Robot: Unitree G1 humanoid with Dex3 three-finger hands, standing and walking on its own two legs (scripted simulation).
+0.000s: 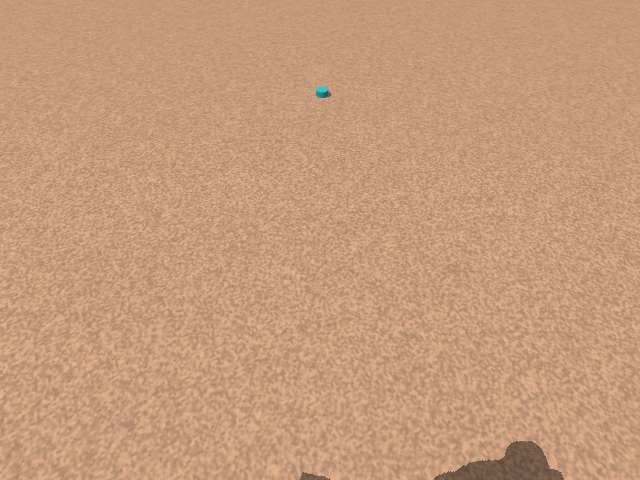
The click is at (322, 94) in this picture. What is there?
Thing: low tin
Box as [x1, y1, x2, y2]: [316, 86, 327, 97]
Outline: 326,87 318,87 316,89 316,95 319,97 325,97 327,95
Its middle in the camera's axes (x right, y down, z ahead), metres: +0.02 -0.91 +2.44
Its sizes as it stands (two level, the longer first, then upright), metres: 0.076 0.076 0.038
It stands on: the floor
